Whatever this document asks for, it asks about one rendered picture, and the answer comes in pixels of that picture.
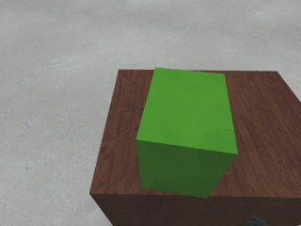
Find pedestal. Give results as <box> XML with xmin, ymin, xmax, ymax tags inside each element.
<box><xmin>89</xmin><ymin>69</ymin><xmax>301</xmax><ymax>226</ymax></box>

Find right robot hand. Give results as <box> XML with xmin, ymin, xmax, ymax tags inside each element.
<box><xmin>246</xmin><ymin>215</ymin><xmax>268</xmax><ymax>226</ymax></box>

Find carton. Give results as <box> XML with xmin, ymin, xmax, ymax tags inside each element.
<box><xmin>135</xmin><ymin>67</ymin><xmax>238</xmax><ymax>199</ymax></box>

